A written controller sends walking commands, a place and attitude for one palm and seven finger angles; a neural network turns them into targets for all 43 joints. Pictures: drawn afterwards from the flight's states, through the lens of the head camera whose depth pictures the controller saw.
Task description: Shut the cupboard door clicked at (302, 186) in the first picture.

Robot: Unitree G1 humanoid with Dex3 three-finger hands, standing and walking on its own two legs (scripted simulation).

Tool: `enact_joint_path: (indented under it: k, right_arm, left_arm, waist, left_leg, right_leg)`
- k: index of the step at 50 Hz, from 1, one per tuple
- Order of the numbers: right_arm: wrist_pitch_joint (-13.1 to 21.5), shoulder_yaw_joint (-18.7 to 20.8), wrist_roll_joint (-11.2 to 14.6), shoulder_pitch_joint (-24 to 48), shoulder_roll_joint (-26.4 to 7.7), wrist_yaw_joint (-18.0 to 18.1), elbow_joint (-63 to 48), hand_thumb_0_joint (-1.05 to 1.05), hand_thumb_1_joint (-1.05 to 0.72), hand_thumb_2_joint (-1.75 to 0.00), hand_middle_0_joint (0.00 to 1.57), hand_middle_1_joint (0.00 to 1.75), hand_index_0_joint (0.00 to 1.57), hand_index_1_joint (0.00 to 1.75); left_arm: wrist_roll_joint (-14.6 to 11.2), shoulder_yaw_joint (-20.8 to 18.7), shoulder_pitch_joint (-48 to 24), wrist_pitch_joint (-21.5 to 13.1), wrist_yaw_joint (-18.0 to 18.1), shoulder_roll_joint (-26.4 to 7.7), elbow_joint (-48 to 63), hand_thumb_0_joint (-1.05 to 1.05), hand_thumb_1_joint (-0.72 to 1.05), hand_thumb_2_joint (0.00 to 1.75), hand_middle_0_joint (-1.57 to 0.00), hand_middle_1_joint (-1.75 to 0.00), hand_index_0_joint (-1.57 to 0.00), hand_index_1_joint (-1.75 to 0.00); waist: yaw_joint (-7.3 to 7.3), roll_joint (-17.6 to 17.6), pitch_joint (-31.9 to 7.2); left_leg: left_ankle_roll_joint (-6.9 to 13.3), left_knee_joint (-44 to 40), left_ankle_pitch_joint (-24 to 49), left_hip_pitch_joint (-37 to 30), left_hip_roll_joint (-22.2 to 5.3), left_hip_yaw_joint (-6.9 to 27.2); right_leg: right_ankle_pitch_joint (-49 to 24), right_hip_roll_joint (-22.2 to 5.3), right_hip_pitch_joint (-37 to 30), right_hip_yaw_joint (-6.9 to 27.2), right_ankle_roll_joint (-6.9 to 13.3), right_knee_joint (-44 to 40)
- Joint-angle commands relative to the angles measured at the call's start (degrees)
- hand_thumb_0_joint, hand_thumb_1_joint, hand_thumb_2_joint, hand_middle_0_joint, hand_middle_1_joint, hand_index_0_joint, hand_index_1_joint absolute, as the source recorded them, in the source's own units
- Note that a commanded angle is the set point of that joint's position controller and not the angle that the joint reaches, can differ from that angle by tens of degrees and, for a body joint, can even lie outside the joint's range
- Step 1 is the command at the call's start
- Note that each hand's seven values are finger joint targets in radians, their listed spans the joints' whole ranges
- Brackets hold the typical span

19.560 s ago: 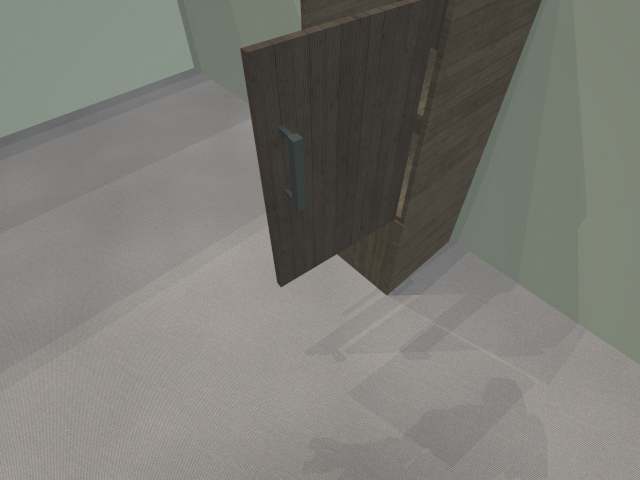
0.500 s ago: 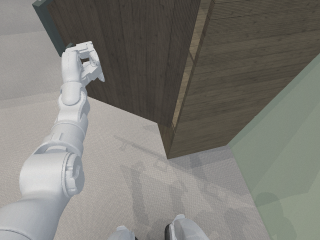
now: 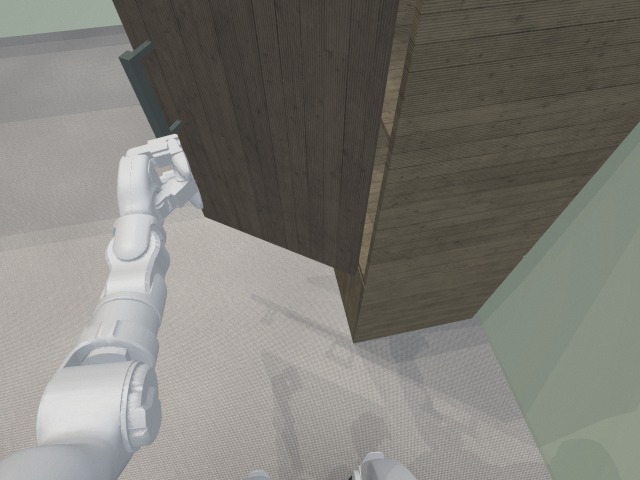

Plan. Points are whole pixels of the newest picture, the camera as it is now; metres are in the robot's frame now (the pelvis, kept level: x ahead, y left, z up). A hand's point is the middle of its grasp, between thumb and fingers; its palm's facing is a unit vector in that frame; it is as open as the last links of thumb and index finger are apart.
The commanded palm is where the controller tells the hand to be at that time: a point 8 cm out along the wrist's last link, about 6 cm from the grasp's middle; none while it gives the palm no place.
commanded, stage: draw the hand back to the body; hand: left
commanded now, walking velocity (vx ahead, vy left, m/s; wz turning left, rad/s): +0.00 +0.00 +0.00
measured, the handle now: (156, 96) +0.68 +0.22 +0.07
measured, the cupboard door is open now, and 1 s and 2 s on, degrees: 53 53 53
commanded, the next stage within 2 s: step back with the hand held close in 1.34 s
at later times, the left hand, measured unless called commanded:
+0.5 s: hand (68, 283) +0.31 +0.22 +0.14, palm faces +0.24 -0.95 -0.22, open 3.2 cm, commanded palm +0.26 +0.26 +0.16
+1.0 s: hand out of the picture +0.19 +0.30 +0.20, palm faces +0.49 -0.76 -0.42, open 6.4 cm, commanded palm +0.15 +0.33 +0.22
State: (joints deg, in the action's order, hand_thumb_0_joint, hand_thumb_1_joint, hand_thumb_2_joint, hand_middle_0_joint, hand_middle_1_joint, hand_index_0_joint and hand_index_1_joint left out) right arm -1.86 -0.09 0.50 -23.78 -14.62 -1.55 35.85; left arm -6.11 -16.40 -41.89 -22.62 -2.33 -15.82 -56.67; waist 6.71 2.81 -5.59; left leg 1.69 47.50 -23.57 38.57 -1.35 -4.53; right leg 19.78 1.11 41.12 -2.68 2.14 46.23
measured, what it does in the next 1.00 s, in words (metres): stands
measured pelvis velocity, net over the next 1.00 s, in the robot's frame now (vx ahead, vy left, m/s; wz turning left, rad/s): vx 0.02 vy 0.02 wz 0.05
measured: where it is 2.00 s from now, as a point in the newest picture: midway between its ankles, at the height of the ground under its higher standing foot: outside the picture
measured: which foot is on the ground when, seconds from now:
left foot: down 0.00-1.00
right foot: down 0.00-1.00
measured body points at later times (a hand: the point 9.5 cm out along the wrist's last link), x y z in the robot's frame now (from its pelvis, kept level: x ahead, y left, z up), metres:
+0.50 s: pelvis +0.01 +0.01 +0.04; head +0.00 -0.01 +0.49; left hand +0.29 +0.27 +0.16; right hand +0.21 -0.22 -0.04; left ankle -0.01 +0.10 -0.70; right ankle +0.02 -0.10 -0.70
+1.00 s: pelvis +0.02 +0.02 +0.04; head +0.00 -0.01 +0.49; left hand +0.16 +0.33 +0.22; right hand +0.21 -0.19 -0.06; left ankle -0.01 +0.10 -0.70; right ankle +0.02 -0.10 -0.70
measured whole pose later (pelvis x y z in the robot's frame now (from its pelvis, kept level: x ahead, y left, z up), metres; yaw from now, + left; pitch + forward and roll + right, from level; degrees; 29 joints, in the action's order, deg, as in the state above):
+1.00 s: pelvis +0.02 +0.02 +0.04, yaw +3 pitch -4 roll -1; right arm 2.1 -1.3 0.5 -12.6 -12.9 3.1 36.2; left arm -4.5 -19.7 26.9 -3.7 5.6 -20.2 20.0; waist -3.7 5.2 0.6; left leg 2.7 22.4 -14.9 3.4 1.7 -2.4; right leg 12.3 -0.6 4.9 -4.2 0.3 21.3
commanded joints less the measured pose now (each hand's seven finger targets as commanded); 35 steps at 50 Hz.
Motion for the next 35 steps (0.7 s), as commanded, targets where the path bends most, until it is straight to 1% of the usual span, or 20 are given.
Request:
enact_joint_path:
  k: [1,2,3,4,5,6,7,10,13,14,15,16,18,19,20,22,25,28,31,35]
  right_arm:
    - [2.54,3.2,1.45,-0.97,-8.11,1.77,-6.91,0.0,-0.9,-0.9,0.2,0.3,0.2,0.3]
    - [3.1,3.14,1.55,-0.25,-7.99,2.06,-7.45,0.0,-0.9,-0.9,0.2,0.3,0.2,0.3]
    - [3.44,3.07,1.76,0.44,-7.85,2.33,-6.83,0.0,-0.9,-0.9,0.2,0.3,0.2,0.3]
    - [3.75,2.87,1.9,1.12,-7.75,2.56,-6.58,0.0,-0.9,-0.9,0.2,0.3,0.2,0.3]
    - [4.21,2.7,2.03,2.05,-7.69,2.68,-6.66,0.0,-0.9,-0.9,0.2,0.3,0.2,0.3]
    - [4.5,2.65,2.2,2.87,-7.89,2.92,-6.69,0.0,-0.9,-0.9,0.2,0.3,0.2,0.3]
    - [4.77,2.54,2.48,3.76,-7.86,3.26,-6.92,0.0,-0.9,-0.9,0.2,0.3,0.2,0.3]
    - [5.85,1.99,2.81,6.73,-7.42,3.77,-7.81,0.0,-0.9,-0.9,0.2,0.3,0.2,0.3]
    - [6.84,1.48,3.11,9.83,-7.2,4.39,-8.96,0.0,-0.9,-0.9,0.2,0.3,0.2,0.3]
    - [5.69,1.66,2.96,12.85,-5.53,5.13,-9.46,0.0,-0.9,-0.9,0.2,0.3,0.2,0.3]
    - [5.37,1.58,2.82,13.78,-5.32,5.63,-10.02,0.0,-0.9,-0.9,0.2,0.3,0.2,0.3]
    - [4.91,1.33,2.84,14.83,-5.47,5.99,-9.77,0.0,-0.9,-0.9,0.2,0.3,0.2,0.3]
    - [4.32,0.88,2.75,16.14,-5.39,6.57,-9.44,0.0,-0.9,-0.9,0.2,0.3,0.2,0.3]
    - [4.13,0.73,2.65,16.51,-5.35,6.78,-9.35,0.0,-0.9,-0.9,0.2,0.3,0.2,0.3]
    - [4.05,0.48,2.56,17.33,-5.16,6.89,-9.36,0.0,-0.9,-0.9,0.2,0.3,0.2,0.3]
    - [4.09,0.22,2.23,17.68,-5.2,7.02,-9.18,0.0,-0.9,-0.9,0.2,0.3,0.2,0.3]
    - [4.83,-0.28,1.71,18.52,-4.65,6.7,-9.51,0.0,-0.9,-0.9,0.2,0.3,0.2,0.3]
    - [5.11,-0.47,1.36,18.92,-4.57,6.35,-9.68,0.0,-0.9,-0.9,0.2,0.3,0.2,0.3]
    - [5.31,-0.39,0.79,19.37,-4.61,6.09,-10.11,0.0,-0.9,-0.9,0.2,0.3,0.2,0.3]
    - [5.21,-0.25,0.39,19.67,-4.24,5.71,-10.32,0.0,-0.9,-0.9,0.2,0.3,0.2,0.3]
  left_arm:
    - [-3.05,0.65,-17.06,-2.22,-1.71,-10.08,24.22,0.0,0.9,0.9,-1.3,-1.5,-1.3,-1.5]
    - [-3.54,1.32,-15.72,-2.2,-2.02,-9.54,28.37,0.0,0.9,0.9,-1.3,-1.5,-1.3,-1.5]
    - [-3.81,0.89,-12.63,-1.62,-2.27,-10.08,28.91,0.0,0.9,0.9,-1.3,-1.5,-1.3,-1.5]
    - [-4.11,1.98,-10.58,-0.71,-2.74,-8.99,28.51,0.0,0.9,0.9,-1.3,-1.5,-1.3,-1.5]
    - [-4.57,2.83,-8.93,0.27,-3.29,-7.94,28.91,0.0,0.9,0.9,-1.3,-1.5,-1.3,-1.5]
    - [-4.84,2.59,-7.8,1.11,-3.73,-8.63,29.97,0.0,0.9,0.9,-1.3,-1.5,-1.3,-1.5]
    - [-4.91,2.87,-5.91,1.83,-4.19,-8.8,31.41,0.0,0.9,0.9,-1.3,-1.5,-1.3,-1.5]
    - [-6.29,2.83,-1.19,4.22,-5.16,-8.45,36.52,0.0,0.9,0.9,-1.24,-1.44,-1.24,-1.44]
    - [-7.51,1.08,4.2,5.91,-6.17,-10.3,42.13,0.0,0.9,0.9,-1.16,-1.35,-1.16,-1.35]
    - [-1.35,5.27,7.48,6.93,-1.54,-11.85,47.38,0.0,0.9,0.9,-1.13,-1.32,-1.13,-1.32]
    - [-1.17,4.82,10.75,8.19,1.03,-10.34,49.94,0.0,0.9,0.9,-1.11,-1.29,-1.11,-1.29]
    - [-0.51,5.62,14.64,9.5,2.56,-9.5,50.94,0.0,0.9,0.9,-1.08,-1.26,-1.08,-1.26]
    - [0.18,5.22,17.18,11.26,4.63,-10.04,53.63,0.0,0.9,0.9,-1.02,-1.2,-1.02,-1.2]
    - [0.51,4.77,18.55,11.86,5.29,-10.23,54.88,0.0,0.9,0.9,-1.0,-1.17,-1.0,-1.17]
    - [0.74,5.03,19.27,12.44,5.69,-9.95,56.42,0.0,0.9,0.9,-0.97,-1.14,-0.97,-1.14]
    - [1.22,4.62,21.39,13.24,6.32,-10.63,59.95,0.0,0.9,0.9,-0.92,-1.08,-0.92,-1.08]
    - [1.77,5.44,24.37,14.02,6.96,-9.34,66.28,0.0,0.9,0.9,-0.83,-0.99,-0.83,-0.99]
    - [1.89,4.75,30.73,15.04,7.23,-9.15,69.43,0.0,0.9,0.9,-0.75,-0.9,-0.75,-0.9]
    - [2.17,2.51,35.13,15.47,7.64,-10.5,74.23,0.0,0.9,0.9,-0.67,-0.81,-0.67,-0.81]
    - [2.1,-0.38,43.42,16.13,7.79,-11.26,78.2,0.0,0.9,0.9,-0.56,-0.69,-0.56,-0.69]
  waist:
    - [-2.16,-2.47,-22.94]
    - [-2.64,-0.39,-23.77]
    - [-3.01,-0.46,-22.17]
    - [-2.63,-2.32,-18.78]
    - [-2.91,-2.97,-16.61]
    - [-3.07,-3.43,-15.62]
    - [-3.65,-1.12,-14.74]
    - [-4.68,-2.27,-13.58]
    - [-6.27,-1.91,-12.68]
    - [-6.72,-2.12,-12.56]
    - [-6.49,-3.67,-10.85]
    - [-6.78,-3.35,-9.17]
    - [-6.65,-4.58,-5.88]
    - [-6.86,-4.88,-5.54]
    - [-6.84,-3.45,-4.28]
    - [-7.04,-1.74,-3.69]
    - [-7.26,2.32,-3.57]
    - [-7.69,1.39,-1.55]
    - [-8.28,0.39,-2.7]
    - [-8.96,0.82,-1.48]
  left_leg:
    - [0.44,-8.39,15.74,-11.42,1.63,2.61]
    - [0.46,-8.9,16.95,-13.68,1.76,2.61]
    - [0.43,-9.61,16.62,-14.49,1.51,2.84]
    - [0.45,-10.55,15.28,-13.95,1.36,2.92]
    - [0.44,-11.48,13.25,-13.35,1.47,2.84]
    - [0.51,-12.3,11.92,-13.84,1.46,2.97]
    - [0.47,-13.04,11.83,-14.82,1.54,3.01]
    - [0.51,-14.84,11.7,-16.92,1.52,3.32]
    - [0.51,-16.35,12.36,-18.43,1.55,3.4]
    - [0.57,-18.62,12.87,-21.01,1.72,2.8]
    - [0.52,-19.89,12.35,-21.82,1.38,3.05]
    - [0.55,-20.9,12.72,-22.98,1.08,3.05]
    - [0.61,-22.97,13.21,-24.56,0.86,3.22]
    - [0.56,-23.96,13.73,-25.71,0.83,3.35]
    - [0.53,-24.72,14.08,-26.89,0.82,3.2]
    - [0.41,-26.15,15.95,-29.23,0.71,3.49]
    - [-0.22,-27.9,19.5,-33.12,0.67,4.12]
    - [-0.55,-29.02,21.71,-33.87,0.49,4.65]
    - [-0.83,-29.11,24.58,-35.25,0.58,5.02]
    - [-1.33,-29.05,27.15,-34.88,0.38,5.06]
  right_leg:
    - [-22.24,0.82,-23.58,2.53,-1.23,-7.97]
    - [-22.54,0.73,-24.41,2.42,-1.07,-8.23]
    - [-21.85,0.75,-23.9,2.17,-1.05,-8.92]
    - [-20.35,0.68,-23.12,1.94,-1.21,-9.88]
    - [-18.25,0.48,-23.06,2.07,-1.36,-10.96]
    - [-16.55,0.29,-23.24,2.23,-1.33,-11.86]
    - [-15.63,0.17,-23.49,2.17,-1.06,-12.27]
    - [-14.97,-0.16,-24.9,1.9,-1.05,-13.71]
    - [-15.18,-0.71,-27.64,2.25,-0.92,-14.69]
    - [-13.12,-2.24,-30.11,4.23,-1.07,-17.62]
    - [-11.79,-2.35,-30.5,3.73,-1.29,-19.07]
    - [-12.0,-2.28,-31.05,3.6,-1.26,-20.03]
    - [-12.31,-2.31,-32.12,3.33,-1.31,-22.09]
    - [-12.53,-2.09,-32.95,2.88,-1.25,-22.67]
    - [-12.76,-2.03,-33.04,2.82,-1.18,-23.55]
    - [-14.08,-1.86,-34.62,2.38,-0.92,-24.72]
    - [-16.65,-1.58,-36.18,1.6,-0.54,-25.55]
    - [-17.57,-1.35,-37.57,1.15,-0.47,-26.6]
    - [-19.33,-1.12,-39.17,0.74,-0.46,-26.6]
    - [-20.52,-1.31,-40.18,0.57,-0.51,-26.62]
